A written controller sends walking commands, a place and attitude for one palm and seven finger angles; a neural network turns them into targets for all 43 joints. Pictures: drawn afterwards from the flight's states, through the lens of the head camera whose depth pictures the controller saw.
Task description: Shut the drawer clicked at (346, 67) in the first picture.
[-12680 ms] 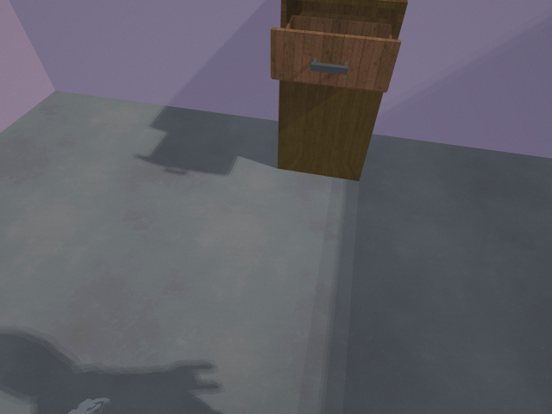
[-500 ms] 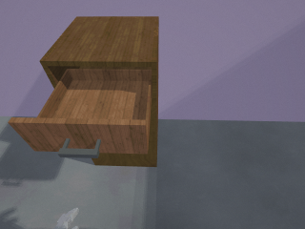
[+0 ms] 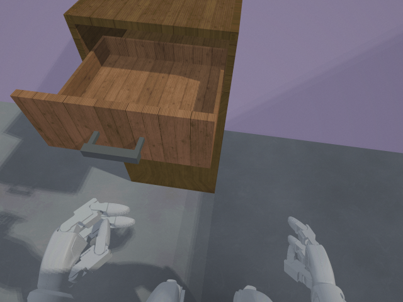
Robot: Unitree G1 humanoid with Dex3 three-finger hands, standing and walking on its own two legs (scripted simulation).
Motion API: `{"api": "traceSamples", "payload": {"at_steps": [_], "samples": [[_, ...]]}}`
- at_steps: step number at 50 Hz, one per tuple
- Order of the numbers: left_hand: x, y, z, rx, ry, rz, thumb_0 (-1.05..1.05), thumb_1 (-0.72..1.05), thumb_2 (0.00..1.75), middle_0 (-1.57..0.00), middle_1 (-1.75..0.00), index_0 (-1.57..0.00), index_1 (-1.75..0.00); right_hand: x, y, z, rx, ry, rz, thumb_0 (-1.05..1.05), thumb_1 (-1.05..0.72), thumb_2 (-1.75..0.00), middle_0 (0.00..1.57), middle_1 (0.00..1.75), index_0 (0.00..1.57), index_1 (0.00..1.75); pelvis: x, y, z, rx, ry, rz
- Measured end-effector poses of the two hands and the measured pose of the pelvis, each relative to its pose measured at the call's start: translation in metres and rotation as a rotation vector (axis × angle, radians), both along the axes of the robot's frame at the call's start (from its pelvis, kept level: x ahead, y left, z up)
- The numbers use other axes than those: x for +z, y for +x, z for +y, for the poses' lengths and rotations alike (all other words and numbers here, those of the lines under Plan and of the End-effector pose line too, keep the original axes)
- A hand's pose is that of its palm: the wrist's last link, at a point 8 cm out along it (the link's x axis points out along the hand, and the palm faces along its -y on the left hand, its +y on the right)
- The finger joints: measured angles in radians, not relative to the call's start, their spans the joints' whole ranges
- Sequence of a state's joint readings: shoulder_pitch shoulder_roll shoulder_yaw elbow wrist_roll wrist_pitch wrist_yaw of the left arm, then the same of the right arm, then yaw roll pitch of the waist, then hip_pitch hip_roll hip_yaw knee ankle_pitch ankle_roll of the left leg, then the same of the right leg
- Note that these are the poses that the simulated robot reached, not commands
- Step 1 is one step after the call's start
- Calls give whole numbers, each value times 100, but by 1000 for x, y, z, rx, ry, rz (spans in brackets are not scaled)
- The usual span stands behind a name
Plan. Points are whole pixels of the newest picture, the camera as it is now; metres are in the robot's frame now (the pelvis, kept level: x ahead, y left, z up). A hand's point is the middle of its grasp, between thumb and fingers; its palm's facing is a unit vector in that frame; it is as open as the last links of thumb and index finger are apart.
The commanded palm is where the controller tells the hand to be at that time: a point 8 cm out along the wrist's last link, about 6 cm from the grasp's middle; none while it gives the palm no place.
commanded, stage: raise the hand and make a fist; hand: left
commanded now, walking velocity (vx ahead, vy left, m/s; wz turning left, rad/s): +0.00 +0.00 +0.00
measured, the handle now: (114, 146) +0.39 +0.24 +0.06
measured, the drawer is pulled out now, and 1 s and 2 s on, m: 0.28 0.28 0.28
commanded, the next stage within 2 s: bring the fist close to the handle in 1.26 s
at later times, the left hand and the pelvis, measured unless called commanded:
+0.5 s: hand (91, 227) +0.20 +0.19 +0.11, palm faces +0.01 -1.00 -0.06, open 3.1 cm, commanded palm +0.17 +0.25 +0.13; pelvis +0.02 +0.02 +0.03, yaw -1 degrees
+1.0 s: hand (75, 211) +0.21 +0.20 +0.16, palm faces +0.03 -1.00 -0.08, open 3.3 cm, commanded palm +0.17 +0.26 +0.17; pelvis +0.04 +0.01 +0.05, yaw -1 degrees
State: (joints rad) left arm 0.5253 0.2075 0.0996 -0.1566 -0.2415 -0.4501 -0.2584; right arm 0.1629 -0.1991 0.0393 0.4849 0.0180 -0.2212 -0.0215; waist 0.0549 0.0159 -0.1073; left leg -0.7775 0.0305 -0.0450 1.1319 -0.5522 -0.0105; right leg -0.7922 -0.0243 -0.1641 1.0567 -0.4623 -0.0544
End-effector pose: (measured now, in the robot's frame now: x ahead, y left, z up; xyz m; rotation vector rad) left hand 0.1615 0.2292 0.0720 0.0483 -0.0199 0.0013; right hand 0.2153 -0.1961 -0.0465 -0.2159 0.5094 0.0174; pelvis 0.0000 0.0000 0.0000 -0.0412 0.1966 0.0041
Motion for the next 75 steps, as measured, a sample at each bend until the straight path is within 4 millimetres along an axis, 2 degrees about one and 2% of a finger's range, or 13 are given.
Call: {"api": "traceSamples", "payload": {"at_steps": [5,9,12,16,21,29,35,40,47,59,70,75], "samples": [[5,26,-4,-68,-16,94,2,90,90,-77,-92,-77,-92,-15,-43,3,-102,58,125,2,-90,-90,21,30,20,30,11,4,4,-17,7,-10],[15,28,4,-23,-5,127,2,90,90,-85,-101,-85,-101,-12,-67,-9,-184,47,171,2,-90,-90,21,30,20,30,20,9,8,-33,17,-20],[23,23,11,10,8,112,2,90,90,-91,-107,-91,-107,-7,-74,-22,-210,12,177,2,-90,-90,21,30,20,30,24,12,11,-35,18,-24],[30,17,16,19,15,87,2,90,90,-98,-116,-99,-116,2,-69,-36,-213,-42,153,2,-90,-90,20,30,20,30,25,15,14,-31,15,-26],[35,16,20,15,12,71,2,90,90,-109,-127,-109,-127,18,-46,-41,-197,-72,80,2,-91,-90,20,30,20,30,28,20,16,-25,10,-35],[55,26,18,9,12,29,2,90,90,-125,-144,-125,-144,40,-4,-14,-127,-14,-42,2,-91,-90,20,30,19,30,36,28,19,-20,6,-68],[68,28,22,20,22,39,2,90,90,-134,-154,-135,-154,46,10,8,-75,37,-62,2,-91,-90,20,30,20,30,42,33,19,-17,6,-93],[80,27,27,31,33,35,2,90,90,-138,-158,-138,-158,46,9,14,-56,52,-50,2,-90,-90,20,30,20,30,47,36,18,-15,7,-110],[91,25,30,35,38,28,2,90,90,-139,-160,-140,-160,45,0,3,-71,36,-36,2,-90,-90,20,30,20,30,52,37,16,-13,10,-132],[90,19,27,41,44,32,2,90,90,-140,-160,-140,-160,51,-14,-22,-113,5,-60,2,-90,-90,20,30,20,30,55,31,9,-22,18,-151],[91,15,23,48,44,23,2,90,90,-140,-160,-140,-160,50,-17,-24,-103,18,-79,2,-90,-90,20,30,20,30,56,24,3,-19,22,-162],[82,21,26,54,31,38,2,90,90,-140,-160,-141,-160,46,-21,-25,-105,13,-58,2,-90,-90,20,30,20,30,56,20,0,-18,23,-155]]}}
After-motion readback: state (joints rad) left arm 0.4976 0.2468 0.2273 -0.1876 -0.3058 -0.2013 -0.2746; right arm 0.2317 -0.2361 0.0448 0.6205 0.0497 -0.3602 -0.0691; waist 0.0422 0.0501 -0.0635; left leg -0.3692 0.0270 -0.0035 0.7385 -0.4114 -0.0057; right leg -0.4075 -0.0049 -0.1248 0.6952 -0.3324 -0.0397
